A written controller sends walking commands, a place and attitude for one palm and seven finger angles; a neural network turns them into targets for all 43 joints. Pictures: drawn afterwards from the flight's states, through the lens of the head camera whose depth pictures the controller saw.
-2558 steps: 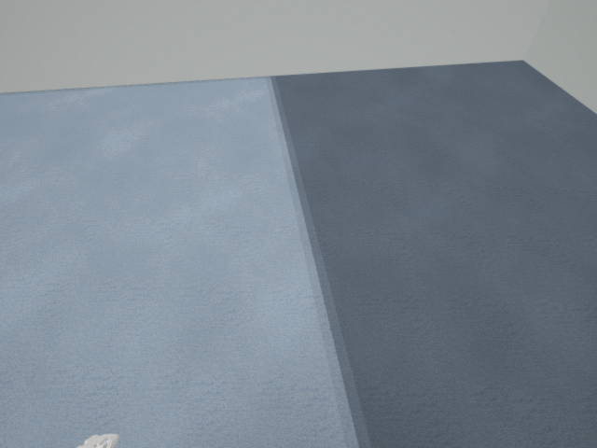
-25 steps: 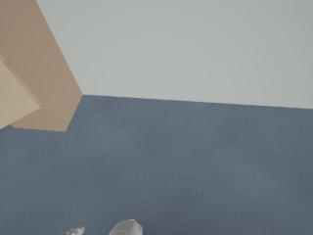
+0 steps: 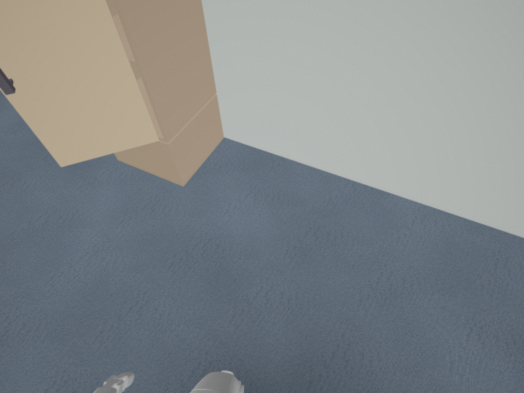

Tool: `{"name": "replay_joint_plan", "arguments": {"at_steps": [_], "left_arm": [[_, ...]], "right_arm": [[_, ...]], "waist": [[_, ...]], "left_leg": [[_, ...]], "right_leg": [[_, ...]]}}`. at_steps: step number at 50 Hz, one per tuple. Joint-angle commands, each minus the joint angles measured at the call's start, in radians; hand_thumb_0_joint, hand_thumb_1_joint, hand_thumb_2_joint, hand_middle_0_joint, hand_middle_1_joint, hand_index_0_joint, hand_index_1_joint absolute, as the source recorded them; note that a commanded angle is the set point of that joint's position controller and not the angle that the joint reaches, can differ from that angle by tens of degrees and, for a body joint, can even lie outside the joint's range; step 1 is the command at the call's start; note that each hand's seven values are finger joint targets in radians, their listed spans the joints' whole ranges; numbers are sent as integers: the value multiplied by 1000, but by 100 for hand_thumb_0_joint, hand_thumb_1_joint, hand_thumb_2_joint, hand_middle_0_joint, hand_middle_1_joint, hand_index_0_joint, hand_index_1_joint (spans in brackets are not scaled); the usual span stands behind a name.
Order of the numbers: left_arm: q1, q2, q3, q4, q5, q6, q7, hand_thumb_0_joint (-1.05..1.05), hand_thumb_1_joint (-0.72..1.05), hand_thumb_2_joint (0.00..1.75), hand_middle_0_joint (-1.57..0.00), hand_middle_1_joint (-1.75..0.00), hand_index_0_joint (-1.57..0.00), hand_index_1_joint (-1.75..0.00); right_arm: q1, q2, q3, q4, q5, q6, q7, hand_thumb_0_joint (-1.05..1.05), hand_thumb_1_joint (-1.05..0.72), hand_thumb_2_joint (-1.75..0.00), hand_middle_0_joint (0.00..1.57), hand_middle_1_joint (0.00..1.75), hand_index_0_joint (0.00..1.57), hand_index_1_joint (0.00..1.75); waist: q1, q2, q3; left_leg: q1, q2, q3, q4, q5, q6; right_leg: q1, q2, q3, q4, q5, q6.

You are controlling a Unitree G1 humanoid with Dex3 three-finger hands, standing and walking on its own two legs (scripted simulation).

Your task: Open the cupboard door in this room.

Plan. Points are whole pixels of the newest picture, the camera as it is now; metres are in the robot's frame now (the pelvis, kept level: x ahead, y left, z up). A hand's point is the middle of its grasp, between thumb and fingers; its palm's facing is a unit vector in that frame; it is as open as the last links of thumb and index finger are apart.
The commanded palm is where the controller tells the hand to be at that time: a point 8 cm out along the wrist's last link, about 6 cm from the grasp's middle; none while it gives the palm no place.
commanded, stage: turn to face it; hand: left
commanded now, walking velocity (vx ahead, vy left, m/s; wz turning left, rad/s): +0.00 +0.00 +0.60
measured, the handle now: out of the picture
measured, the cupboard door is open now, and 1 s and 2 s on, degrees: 48 48 48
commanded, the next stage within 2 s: take the last steps up to it in 0.66 s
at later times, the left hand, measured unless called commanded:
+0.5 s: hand out of the picture +0.04 +0.22 -0.15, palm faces +0.29 -0.92 -0.26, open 7.4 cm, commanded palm none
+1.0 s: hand out of the picture -0.01 +0.19 -0.17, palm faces +0.46 -0.87 -0.19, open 7.4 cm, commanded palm none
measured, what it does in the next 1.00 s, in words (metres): steps on the spot, turning left: left foot, then right foot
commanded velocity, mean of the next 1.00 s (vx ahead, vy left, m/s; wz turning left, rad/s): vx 0.08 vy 0.04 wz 0.35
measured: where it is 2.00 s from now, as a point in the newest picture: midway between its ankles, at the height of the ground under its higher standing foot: (213, 365)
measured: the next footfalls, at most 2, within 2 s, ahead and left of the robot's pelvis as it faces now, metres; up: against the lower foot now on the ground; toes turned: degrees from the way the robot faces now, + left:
left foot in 0.22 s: +0.04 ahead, +0.13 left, +0.00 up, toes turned +12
right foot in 0.56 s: +0.09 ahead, -0.13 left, +0.00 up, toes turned +14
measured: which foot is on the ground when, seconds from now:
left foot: up 0.00-0.20, down 0.22-0.56, up 0.58-0.84, down 0.86-1.00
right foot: down 0.00-0.22, up 0.24-0.54, down 0.56-0.88, up 0.90-1.00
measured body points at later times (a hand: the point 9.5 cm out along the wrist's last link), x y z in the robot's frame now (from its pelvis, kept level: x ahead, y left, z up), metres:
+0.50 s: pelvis +0.01 +0.00 +0.01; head +0.06 +0.01 +0.46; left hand +0.03 +0.27 -0.13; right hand +0.16 -0.22 -0.13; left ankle +0.00 +0.12 -0.73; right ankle +0.05 -0.14 -0.70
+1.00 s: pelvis +0.04 +0.00 +0.01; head +0.06 +0.02 +0.46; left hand -0.04 +0.23 -0.15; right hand +0.20 -0.20 -0.13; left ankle -0.01 +0.09 -0.73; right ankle +0.06 -0.13 -0.67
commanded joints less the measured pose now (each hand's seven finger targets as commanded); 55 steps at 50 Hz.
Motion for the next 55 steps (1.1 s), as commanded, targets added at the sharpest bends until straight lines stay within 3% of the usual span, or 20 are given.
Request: {"name": "replay_joint_plan", "arguments": {"at_steps": [1,6,9,10,11,12,16,25,26,28,31,34,38,41,42,43,44,47,50,55], "left_arm": [[-8,152,32,-71,2,-26,12,0,90,90,-20,-30,-20,-30],[87,202,51,-26,6,-27,11,0,90,90,-20,-30,-20,-30],[66,202,56,-23,-9,-18,2,0,90,90,-20,-30,-20,-30],[64,165,53,-42,-16,-11,-3,0,90,90,-20,-30,-20,-30],[26,96,27,-87,-19,-7,-8,0,90,90,-20,-30,-20,-30],[-49,107,20,-119,-8,3,-1,0,90,90,-20,-30,-20,-30],[-25,97,30,-40,-11,12,-4,0,90,90,-20,-30,-20,-30],[74,70,23,4,-16,-1,-6,0,90,90,-20,-30,-20,-30],[108,93,29,13,-14,-9,-1,0,90,90,-20,-30,-20,-30],[123,234,51,10,6,-22,7,0,90,90,-20,-30,-20,-30],[35,152,31,-7,-2,-30,12,0,90,90,-20,-30,-20,-30],[46,140,29,1,5,-34,13,0,90,90,-20,-30,-20,-30],[107,165,35,54,4,-35,11,0,90,90,-20,-30,-20,-30],[83,162,43,64,-9,-31,2,0,90,90,-20,-30,-20,-30],[70,136,42,53,-11,-26,-6,0,90,90,-20,-30,-20,-30],[62,80,36,24,-14,-19,-17,0,90,90,-20,-30,-20,-30],[-20,66,25,-22,-8,-19,-21,0,90,90,-20,-30,-20,-30],[-96,68,26,-5,0,-26,-34,0,90,90,-20,-30,-20,-30],[-50,37,21,26,-4,-28,-45,0,90,90,-20,-30,-20,-30],[86,36,27,74,-2,-34,-47,0,90,90,-20,-30,-20,-30]], "right_arm": [[-63,-61,-15,-102,5,-30,15,0,-90,-90,20,30,20,30],[-102,-21,7,-112,13,-45,19,0,-90,-90,20,30,20,30],[-5,-61,2,-89,10,-56,15,0,-90,-90,20,30,20,30],[44,-142,-17,-85,3,-66,11,0,-90,-90,20,30,20,30],[123,-251,-44,-74,-4,-67,2,0,-90,-90,20,30,20,30],[181,-274,-46,-57,-4,-61,-6,0,-90,-90,20,30,20,30],[29,-164,-11,-73,-5,-76,-36,0,-90,-90,20,30,20,30],[-20,-152,-12,-59,-3,-59,-29,0,-90,-90,20,30,20,30],[-27,-130,-11,-65,3,-59,-26,0,-90,-90,20,30,20,30],[-22,-38,2,-94,12,-55,-14,0,-90,-90,20,30,20,30],[-40,-69,-9,-55,5,-40,-10,0,-90,-90,20,30,20,30],[-39,-16,8,-35,11,-44,-4,0,-90,-90,20,30,20,30],[-43,12,24,-17,15,-59,-7,0,-90,-90,20,30,20,30],[36,-19,27,14,6,-75,-9,0,-90,-90,20,30,20,30],[66,-70,15,17,2,-81,-8,0,-90,-90,20,30,20,30],[118,-165,-7,17,-13,-82,-14,0,-90,-90,20,30,20,30],[192,-202,-14,24,-18,-76,-24,0,-90,-90,20,30,20,30],[161,-123,9,25,-10,-104,-40,0,-90,-90,20,30,20,30],[126,-113,16,23,-9,-118,-40,0,-90,-90,20,30,20,30],[80,-115,12,38,-2,-104,-29,0,-90,-90,20,30,20,30]], "waist": [[-2,-273,-63],[48,-233,-118],[-8,-168,-147],[-37,27,-186],[-81,285,-198],[-104,145,-181],[-18,145,-142],[28,116,-129],[46,59,-128],[56,-320,-97],[19,-294,-55],[19,-219,-84],[40,-217,-110],[3,-180,-114],[-14,-49,-111],[-40,207,-106],[-83,235,-87],[-49,183,-41],[-12,96,-73],[57,66,-59]], "left_leg": [[-75,52,73,161,10,-20],[41,24,172,-214,14,-17],[258,28,161,-488,245,9],[416,171,-28,-557,437,73],[510,432,-357,-595,808,234],[433,481,-371,-579,730,292],[325,290,-178,-587,707,212],[138,206,-159,-538,467,152],[86,163,-137,-482,391,115],[-81,-38,68,-99,-91,8],[-90,37,17,205,-22,7],[-8,32,84,21,-19,-8],[86,6,139,-274,38,-8],[286,15,148,-516,211,12],[366,101,28,-580,213,56],[448,296,-238,-632,192,164],[412,403,-387,-723,79,271],[338,325,-323,-736,76,264],[315,258,-178,-712,236,234],[84,173,-87,-616,46,178]], "right_leg": [[85,-256,123,-304,313,-120],[223,-283,58,-191,557,-114],[114,-259,-24,-48,433,-28],[-58,-189,-82,125,244,37],[-297,-57,-81,350,-335,100],[-301,-62,28,464,-349,78],[-264,-37,88,522,-137,75],[115,60,12,-45,23,53],[199,30,40,-173,92,45],[208,-366,428,-385,137,-123],[100,-282,291,-330,292,-165],[148,-236,148,-273,504,-142],[228,-227,135,-207,613,-130],[108,-214,98,-168,294,-59],[-20,-159,44,-77,53,-16],[-215,-37,-61,111,-192,38],[-306,13,-45,306,-329,39],[-374,-38,75,492,-176,16],[-242,-27,35,328,-118,22],[157,48,-52,-19,-4,30]]}}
